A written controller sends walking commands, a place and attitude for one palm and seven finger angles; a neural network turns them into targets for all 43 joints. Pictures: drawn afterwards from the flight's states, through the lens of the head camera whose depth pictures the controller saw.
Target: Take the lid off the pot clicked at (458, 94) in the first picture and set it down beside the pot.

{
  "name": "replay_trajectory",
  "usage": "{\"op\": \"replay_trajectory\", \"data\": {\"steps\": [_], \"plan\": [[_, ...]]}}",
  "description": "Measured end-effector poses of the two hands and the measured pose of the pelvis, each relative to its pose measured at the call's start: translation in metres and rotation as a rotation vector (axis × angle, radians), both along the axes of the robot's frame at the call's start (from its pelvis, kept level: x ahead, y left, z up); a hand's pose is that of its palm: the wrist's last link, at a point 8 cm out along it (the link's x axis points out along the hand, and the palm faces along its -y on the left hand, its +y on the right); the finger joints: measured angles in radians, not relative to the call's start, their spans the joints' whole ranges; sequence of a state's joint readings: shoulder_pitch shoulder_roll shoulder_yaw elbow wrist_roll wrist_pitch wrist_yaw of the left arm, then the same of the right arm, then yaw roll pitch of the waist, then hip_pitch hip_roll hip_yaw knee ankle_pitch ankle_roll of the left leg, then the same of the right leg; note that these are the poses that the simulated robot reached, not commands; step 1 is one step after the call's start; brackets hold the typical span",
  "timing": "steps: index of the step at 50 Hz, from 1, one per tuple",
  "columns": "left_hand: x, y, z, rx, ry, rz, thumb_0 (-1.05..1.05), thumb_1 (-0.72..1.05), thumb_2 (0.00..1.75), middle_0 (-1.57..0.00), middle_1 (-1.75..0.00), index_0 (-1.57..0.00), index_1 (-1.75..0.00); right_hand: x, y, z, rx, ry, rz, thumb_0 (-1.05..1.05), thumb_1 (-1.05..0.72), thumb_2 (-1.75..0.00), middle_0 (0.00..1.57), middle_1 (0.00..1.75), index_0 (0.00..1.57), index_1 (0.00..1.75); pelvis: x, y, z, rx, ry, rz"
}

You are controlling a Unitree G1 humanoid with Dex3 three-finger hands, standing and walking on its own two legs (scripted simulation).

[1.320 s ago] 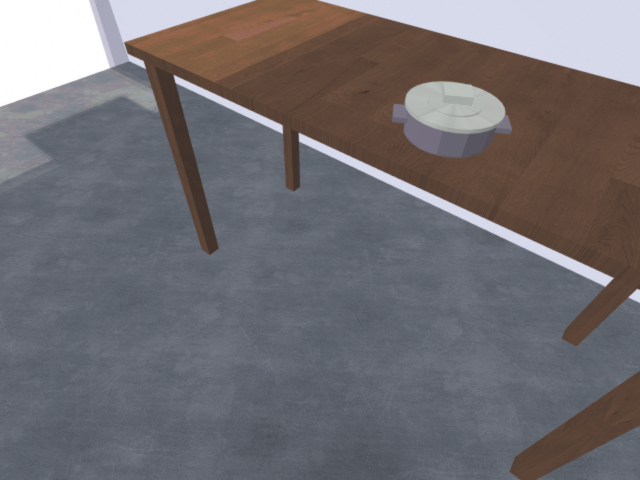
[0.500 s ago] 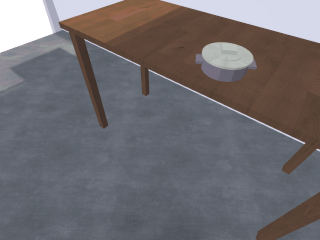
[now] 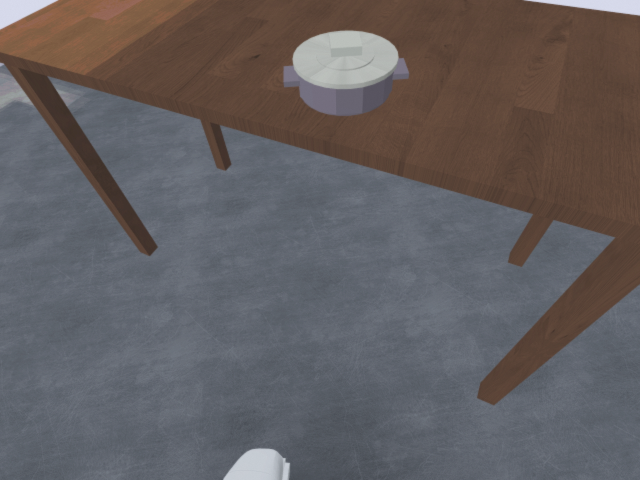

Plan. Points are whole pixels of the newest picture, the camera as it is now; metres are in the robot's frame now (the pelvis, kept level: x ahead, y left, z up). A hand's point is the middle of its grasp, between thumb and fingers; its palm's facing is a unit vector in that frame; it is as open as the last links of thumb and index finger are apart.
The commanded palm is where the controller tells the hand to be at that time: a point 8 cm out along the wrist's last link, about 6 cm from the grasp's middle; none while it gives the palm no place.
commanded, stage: turn to face it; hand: left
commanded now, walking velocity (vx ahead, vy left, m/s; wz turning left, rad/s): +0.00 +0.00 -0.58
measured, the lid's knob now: (345, 44) +0.74 +0.03 +0.15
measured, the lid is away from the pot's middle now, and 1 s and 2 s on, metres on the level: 0.00 0.00 0.00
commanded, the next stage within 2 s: take the last steps up to it in 0.46 s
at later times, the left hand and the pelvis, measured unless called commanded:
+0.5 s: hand out of the picture +0.12 +0.26 -0.17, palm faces -0.19 -0.95 -0.23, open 7.4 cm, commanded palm none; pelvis -0.01 +0.06 +0.00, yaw -15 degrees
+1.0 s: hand out of the picture +0.12 +0.22 -0.17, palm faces -0.27 -0.94 -0.21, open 7.3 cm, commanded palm none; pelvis +0.07 +0.04 +0.00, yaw -18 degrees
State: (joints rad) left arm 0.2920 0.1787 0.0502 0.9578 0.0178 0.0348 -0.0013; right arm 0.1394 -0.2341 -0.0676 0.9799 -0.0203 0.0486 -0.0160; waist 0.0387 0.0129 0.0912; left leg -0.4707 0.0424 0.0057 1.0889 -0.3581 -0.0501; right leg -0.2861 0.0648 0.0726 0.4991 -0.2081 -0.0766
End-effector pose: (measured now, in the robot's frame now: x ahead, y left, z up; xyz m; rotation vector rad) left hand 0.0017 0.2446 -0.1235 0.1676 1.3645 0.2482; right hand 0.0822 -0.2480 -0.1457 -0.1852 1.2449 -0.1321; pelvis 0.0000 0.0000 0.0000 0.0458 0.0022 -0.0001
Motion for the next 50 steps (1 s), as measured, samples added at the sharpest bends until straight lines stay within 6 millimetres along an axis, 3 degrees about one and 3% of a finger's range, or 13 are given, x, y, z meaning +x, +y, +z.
{"op": "replay_trajectory", "data": {"steps": [7, 14, 17, 23, 28, 35, 38, 41, 44, 50], "plan": [[0.024, 0.008, 0.001, -0.009, -0.022, -0.077, 0.01, 0.90, 0.90, -0.21, -0.30, -0.20, -0.30, 0.000, -0.004, 0.013, -0.034, -0.056, -0.070, 0.00, -0.91, -0.90, 0.20, 0.30, 0.20, 0.30, -0.001, 0.008, 0.003, -0.008, 0.022, -0.081], [0.058, 0.038, -0.008, -0.013, -0.066, -0.160, 0.01, 0.90, 0.90, -0.21, -0.30, -0.20, -0.30, -0.008, 0.015, 0.026, -0.069, -0.125, -0.136, 0.00, -0.91, -0.90, 0.20, 0.30, 0.20, 0.30, -0.005, 0.032, 0.001, -0.030, 0.034, -0.158], [0.078, 0.053, -0.018, -0.022, -0.094, -0.197, 0.01, 0.90, 0.90, -0.20, -0.30, -0.20, -0.30, -0.025, 0.027, 0.027, -0.097, -0.140, -0.166, 0.00, -0.90, -0.90, 0.20, 0.30, 0.20, 0.30, -0.006, 0.046, -0.006, -0.048, 0.033, -0.177], [0.114, 0.062, -0.014, -0.036, -0.139, -0.288, 0.01, 0.91, 0.90, -0.20, -0.30, -0.20, -0.30, -0.077, 0.048, 0.034, -0.103, -0.049, -0.228, 0.00, -0.90, -0.90, 0.20, 0.30, 0.20, 0.30, -0.006, 0.055, 0.001, -0.052, 0.012, -0.242], [0.132, 0.049, -0.013, -0.050, -0.118, -0.367, 0.01, 0.91, 0.90, -0.20, -0.30, -0.20, -0.30, -0.116, 0.059, 0.026, -0.076, 0.014, -0.313, 0.00, -0.90, -0.90, 0.20, 0.30, 0.20, 0.30, -0.004, 0.057, 0.001, -0.056, 0.007, -0.305], [0.154, -0.002, -0.017, -0.068, -0.134, -0.488, 0.01, 0.91, 0.90, -0.20, -0.30, -0.20, -0.30, -0.176, 0.064, -0.004, 0.002, 0.128, -0.431, 0.00, -0.90, -0.90, 0.20, 0.30, 0.20, 0.30, 0.000, 0.040, -0.012, -0.045, 0.013, -0.356], [0.152, -0.017, -0.014, -0.084, -0.162, -0.475, 0.01, 0.91, 0.90, -0.20, -0.30, -0.20, -0.30, -0.191, 0.066, -0.009, 0.033, 0.207, -0.437, 0.00, -0.90, -0.90, 0.20, 0.30, 0.20, 0.30, 0.007, 0.035, -0.011, -0.063, 0.006, -0.336], [0.144, -0.016, -0.009, -0.075, -0.155, -0.422, 0.00, 0.92, 0.90, -0.20, -0.30, -0.20, -0.30, -0.185, 0.065, -0.003, 0.051, 0.234, -0.433, 0.00, -0.91, -0.90, 0.20, 0.30, 0.20, 0.30, 0.021, 0.031, -0.004, -0.057, 0.004, -0.335], [0.137, -0.005, -0.008, -0.058, -0.107, -0.400, 0.00, 0.93, 0.90, -0.21, -0.30, -0.20, -0.30, -0.164, 0.061, 0.003, 0.051, 0.209, -0.432, 0.01, -0.91, -0.90, 0.20, 0.30, 0.20, 0.30, 0.036, 0.029, 0.001, -0.051, 0.002, -0.328], [0.125, 0.021, -0.018, -0.056, 0.021, -0.352, 0.00, 0.92, 0.90, -0.20, -0.30, -0.20, -0.30, -0.091, 0.058, 0.007, 0.036, 0.127, -0.395, 0.00, -0.91, -0.90, 0.20, 0.30, 0.19, 0.30, 0.074, 0.038, -0.001, -0.056, 0.002, -0.313]]}}
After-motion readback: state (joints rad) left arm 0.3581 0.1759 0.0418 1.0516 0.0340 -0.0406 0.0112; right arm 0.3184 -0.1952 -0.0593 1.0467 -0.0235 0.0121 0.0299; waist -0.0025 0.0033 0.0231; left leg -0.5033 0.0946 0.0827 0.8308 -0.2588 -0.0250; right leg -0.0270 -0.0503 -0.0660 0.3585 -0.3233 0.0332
